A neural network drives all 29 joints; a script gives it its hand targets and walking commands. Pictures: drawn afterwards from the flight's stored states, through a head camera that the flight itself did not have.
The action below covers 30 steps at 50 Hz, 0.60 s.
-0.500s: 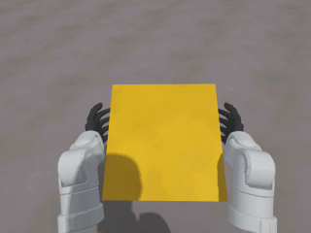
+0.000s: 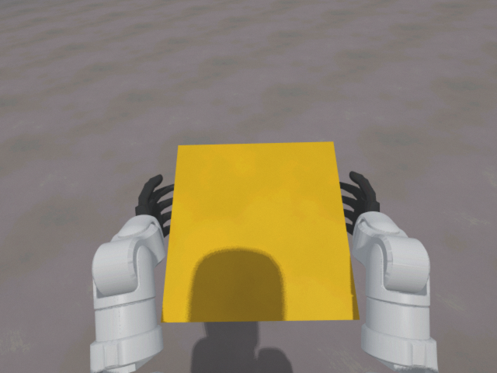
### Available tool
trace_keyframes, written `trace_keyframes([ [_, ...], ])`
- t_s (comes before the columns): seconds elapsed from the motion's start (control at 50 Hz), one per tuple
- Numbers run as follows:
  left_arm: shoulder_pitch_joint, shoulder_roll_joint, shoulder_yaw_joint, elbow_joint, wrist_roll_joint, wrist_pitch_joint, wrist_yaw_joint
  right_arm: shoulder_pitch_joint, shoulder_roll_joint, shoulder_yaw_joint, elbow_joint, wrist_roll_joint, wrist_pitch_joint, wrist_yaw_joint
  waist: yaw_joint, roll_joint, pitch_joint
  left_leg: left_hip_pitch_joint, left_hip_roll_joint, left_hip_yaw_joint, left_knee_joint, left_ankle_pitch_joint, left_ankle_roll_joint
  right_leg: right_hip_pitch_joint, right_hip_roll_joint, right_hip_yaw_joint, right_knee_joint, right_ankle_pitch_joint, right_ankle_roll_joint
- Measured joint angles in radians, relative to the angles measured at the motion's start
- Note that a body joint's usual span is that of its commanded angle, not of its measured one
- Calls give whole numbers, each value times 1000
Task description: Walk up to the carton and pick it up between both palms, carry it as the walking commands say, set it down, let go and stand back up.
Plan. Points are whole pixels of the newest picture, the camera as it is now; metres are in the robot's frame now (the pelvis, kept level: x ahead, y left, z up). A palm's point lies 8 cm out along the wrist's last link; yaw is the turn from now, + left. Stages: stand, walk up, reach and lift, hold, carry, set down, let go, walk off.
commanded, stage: carry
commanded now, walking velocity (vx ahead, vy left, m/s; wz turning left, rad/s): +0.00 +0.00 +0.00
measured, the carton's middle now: (257, 242) +0.33 -0.01 +0.05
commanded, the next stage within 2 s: none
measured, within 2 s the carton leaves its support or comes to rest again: neither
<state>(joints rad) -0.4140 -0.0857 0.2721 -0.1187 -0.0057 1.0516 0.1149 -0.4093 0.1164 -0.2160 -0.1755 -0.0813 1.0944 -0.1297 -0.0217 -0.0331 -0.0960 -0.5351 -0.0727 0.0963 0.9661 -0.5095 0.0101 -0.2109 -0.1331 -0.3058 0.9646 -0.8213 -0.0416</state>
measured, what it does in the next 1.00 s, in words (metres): walks ahead: right foot, then left foot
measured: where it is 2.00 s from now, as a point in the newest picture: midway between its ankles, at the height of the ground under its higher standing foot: (259, 109)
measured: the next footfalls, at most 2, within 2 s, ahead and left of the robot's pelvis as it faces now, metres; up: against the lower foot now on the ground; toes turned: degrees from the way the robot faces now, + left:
right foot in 0.20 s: +0.09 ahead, -0.15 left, +0.00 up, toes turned +2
left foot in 0.44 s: +0.16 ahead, +0.01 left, +0.00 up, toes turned +12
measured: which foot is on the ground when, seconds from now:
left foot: down 0.00-0.20, up 0.22-0.42, down 0.44-0.64, up 0.66-0.88, down 0.90-1.00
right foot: down 0.00-0.02, up 0.04-0.18, down 0.20-0.48, up 0.50-0.62, down 0.64-0.92, up 0.94-1.00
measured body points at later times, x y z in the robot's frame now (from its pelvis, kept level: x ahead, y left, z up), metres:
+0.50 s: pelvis +0.26 -0.14 -0.01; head +0.29 -0.17 +0.44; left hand +0.55 +0.09 +0.08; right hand +0.62 -0.23 +0.08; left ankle +0.12 +0.00 -0.67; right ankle +0.07 -0.18 -0.59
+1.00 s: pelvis +0.71 -0.18 -0.03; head +0.78 -0.21 +0.41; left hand +0.99 +0.05 +0.05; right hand +1.08 -0.26 +0.03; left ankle +0.55 -0.13 -0.67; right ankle +0.51 -0.31 -0.47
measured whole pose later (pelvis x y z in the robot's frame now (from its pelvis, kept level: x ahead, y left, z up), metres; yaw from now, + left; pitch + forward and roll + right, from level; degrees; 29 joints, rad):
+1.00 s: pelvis +0.71 -0.18 -0.03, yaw +11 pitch +8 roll +5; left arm -0.23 -0.12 0.29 -0.28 -0.03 0.96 0.12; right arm -0.37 0.18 -0.20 -0.17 -0.04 0.96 -0.12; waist 0.01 -0.01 -0.02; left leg -0.39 -0.07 0.17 1.08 -0.83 0.06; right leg -0.43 0.11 0.07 1.88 -0.92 0.04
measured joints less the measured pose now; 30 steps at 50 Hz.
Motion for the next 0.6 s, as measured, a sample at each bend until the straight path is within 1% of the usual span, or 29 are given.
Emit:
trace_keyframes([
  [0.02,11,6,8,-11,-2,7,0,-1,15,0,16,0,-9,-1,10,-44,3,28,-23,19,-18,-18,-4,-15,-37,25,72,14,29],
  [0.04,26,9,20,-23,-5,11,-1,-9,28,0,31,0,-12,-5,15,-59,7,49,-29,27,-24,-27,-5,-64,-40,84,207,100,70],
  [0.06,36,10,32,-27,-8,13,-2,-22,35,0,50,0,-13,-10,18,-52,15,65,-21,27,-16,-42,-5,-126,-10,160,386,109,105],
  [0.08,41,12,42,-23,-12,13,-2,-37,39,0,71,0,-13,-15,19,-37,22,80,-7,26,-4,-61,-5,-196,34,237,572,23,120],
  [0.1,41,13,45,-15,-12,13,-2,-40,39,-1,84,0,-13,-19,19,-19,27,95,4,25,1,-75,-5,-262,69,307,707,-79,122],
  [0.12,40,13,42,-3,-13,11,-3,-35,36,-1,87,0,-12,-20,12,1,36,113,10,15,0,-81,-5,-310,80,359,731,-106,122],
  [0.14,35,14,36,10,-13,9,-3,-26,32,-1,83,0,-12,-21,1,15,50,134,11,0,-6,-81,-7,-334,71,398,651,-97,122],
  [0.16,28,14,31,22,-13,8,-4,-11,30,-1,74,0,-12,-21,-7,23,60,148,13,-18,-9,-75,-11,-336,54,422,470,-52,122],
  [0.18,21,14,25,30,-13,9,-5,6,30,-1,59,0,-12,-21,-8,25,60,149,24,-28,4,-70,-12,-322,39,430,231,117,122],
  [0.2,13,11,22,37,-13,8,-6,19,27,-1,45,0,-12,-21,-11,26,60,149,36,-45,30,-75,-12,-298,34,410,119,259,113],
  [0.24,10,-10,14,71,-11,-15,-5,44,5,-1,25,4,-10,-21,-39,35,63,143,44,-98,117,-102,-12,-246,34,323,143,133,59],
  [0.26,12,-20,11,92,-9,-28,-5,48,-7,-1,25,4,-3,-20,-49,33,64,137,43,-107,174,-104,-12,-215,34,285,144,100,37],
  [0.3,26,-34,9,93,-6,-41,-5,47,-17,0,10,5,2,-16,-51,28,62,119,34,-107,268,-101,-12,-163,39,231,130,67,32],
  [0.34,45,-37,8,54,-6,-44,-5,33,-13,0,-2,7,1,-12,-49,25,64,97,20,-105,312,-108,-12,-114,52,189,99,44,32],
  [0.38,47,-38,14,14,-3,-44,-4,9,-7,0,-2,8,-10,-6,-32,14,65,74,3,-84,285,-109,-12,-81,65,166,82,20,32],
  [0.4,47,-37,19,-5,-2,-44,-3,-2,-3,0,-2,8,-19,-3,-20,4,65,72,-3,-61,226,-100,-12,-66,69,160,81,5,32],
  [0.42,49,-38,23,-25,-2,-43,-2,-6,2,0,-3,8,-29,2,-11,-6,60,75,-10,-36,130,-83,-12,-53,74,152,81,-11,32],
  [0.44,58,-35,25,-44,-2,-43,-2,-3,12,0,0,8,-42,5,-2,-23,49,98,-18,-21,47,-104,-13,-39,76,148,81,-28,32],
  [0.46,78,-24,30,-67,-6,-37,-2,2,36,0,15,7,-61,6,16,-66,44,145,-29,-1,2,-149,-17,-37,60,175,119,-24,69],
  [0.48,108,-9,39,-94,-13,-30,-4,2,65,2,32,7,-75,4,30,-96,42,185,-31,25,-29,-164,-20,-88,56,225,264,102,131],
  [0.5,125,-1,53,-86,-16,-30,-9,-10,80,2,73,7,-85,-3,32,-87,41,216,-14,35,-36,-185,-20,-157,91,276,474,90,156],
  [0.52,131,3,58,-68,-19,-30,-10,-17,80,1,102,7,-86,-11,32,-53,39,237,11,35,-27,-212,-20,-236,140,325,699,-62,159],
  [0.54,131,3,54,-55,-22,-30,-10,-17,75,1,105,7,-80,-17,25,-5,39,250,38,27,-11,-237,-20,-321,179,372,869,-132,159],
  [0.56,120,4,43,-43,-22,-31,-9,-11,66,1,93,7,-74,-19,7,48,48,260,60,5,8,-252,-20,-395,186,417,913,-133,155],
  [0.58,94,5,30,-26,-22,-33,-8,1,53,1,66,7,-70,-19,-9,85,70,278,73,-20,20,-256,-20,-444,164,462,821,-114,138],
  [0.6,59,5,20,-13,-23,-34,-8,17,42,1,31,7,-70,-19,-14,99,103,301,82,-39,40,-242,-22,-455,128,496,611,-90,128],
])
